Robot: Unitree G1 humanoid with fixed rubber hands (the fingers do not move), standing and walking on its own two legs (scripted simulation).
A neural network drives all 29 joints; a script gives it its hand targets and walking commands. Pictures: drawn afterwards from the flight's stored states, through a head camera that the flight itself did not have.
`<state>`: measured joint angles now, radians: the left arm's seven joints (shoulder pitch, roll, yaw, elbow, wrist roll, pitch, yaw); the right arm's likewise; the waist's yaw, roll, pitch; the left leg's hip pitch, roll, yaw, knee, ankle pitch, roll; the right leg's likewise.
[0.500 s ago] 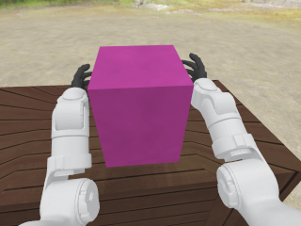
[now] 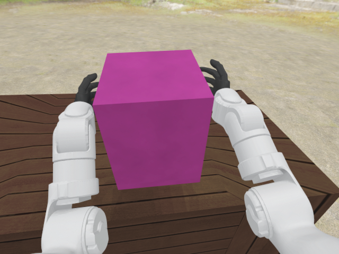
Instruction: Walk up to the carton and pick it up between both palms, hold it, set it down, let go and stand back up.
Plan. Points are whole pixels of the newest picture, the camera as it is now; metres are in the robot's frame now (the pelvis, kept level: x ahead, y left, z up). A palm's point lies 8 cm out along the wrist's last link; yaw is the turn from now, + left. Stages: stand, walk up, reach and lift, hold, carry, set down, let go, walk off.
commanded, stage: hold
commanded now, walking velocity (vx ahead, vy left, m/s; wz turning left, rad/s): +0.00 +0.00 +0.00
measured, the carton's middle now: (154, 119) +0.39 +0.00 +0.20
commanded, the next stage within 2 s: none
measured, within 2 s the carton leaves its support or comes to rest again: neither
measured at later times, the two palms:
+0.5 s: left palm (84, 101) +0.37 +0.15 +0.26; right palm (220, 88) +0.37 -0.14 +0.28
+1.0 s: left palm (82, 104) +0.36 +0.16 +0.25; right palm (219, 93) +0.37 -0.14 +0.28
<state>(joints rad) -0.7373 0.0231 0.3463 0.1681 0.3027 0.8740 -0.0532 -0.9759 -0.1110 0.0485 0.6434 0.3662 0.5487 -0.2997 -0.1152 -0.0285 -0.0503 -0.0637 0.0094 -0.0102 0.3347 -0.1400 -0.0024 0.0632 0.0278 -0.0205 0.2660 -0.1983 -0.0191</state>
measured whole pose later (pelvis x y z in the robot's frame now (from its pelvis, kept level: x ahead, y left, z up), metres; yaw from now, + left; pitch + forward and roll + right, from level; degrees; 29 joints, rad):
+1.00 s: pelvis -0.01 +0.00 +0.00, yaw +0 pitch -6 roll +0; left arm -0.79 0.02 0.36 0.26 0.31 0.86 -0.04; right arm -1.01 -0.10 0.01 0.71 0.32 0.54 -0.27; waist -0.09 -0.01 -0.08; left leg -0.09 0.01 -0.01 0.32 -0.12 0.00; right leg 0.02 0.03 -0.01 0.28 -0.19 -0.02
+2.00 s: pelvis +0.00 +0.00 +0.00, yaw +0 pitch -7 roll -1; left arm -0.79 0.03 0.36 0.26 0.30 0.86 -0.04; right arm -1.02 -0.11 0.03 0.72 0.33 0.54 -0.28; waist -0.09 -0.02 -0.08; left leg -0.08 0.01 -0.01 0.33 -0.13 0.00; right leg 0.04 0.03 -0.01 0.27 -0.20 -0.02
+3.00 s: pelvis +0.00 +0.00 +0.00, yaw +0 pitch -6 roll +0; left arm -0.80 0.03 0.36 0.27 0.31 0.86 -0.04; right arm -1.02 -0.11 0.02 0.72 0.32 0.55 -0.28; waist -0.09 -0.01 -0.08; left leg -0.08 0.01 -0.01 0.32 -0.13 0.00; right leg 0.03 0.03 -0.01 0.27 -0.19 -0.02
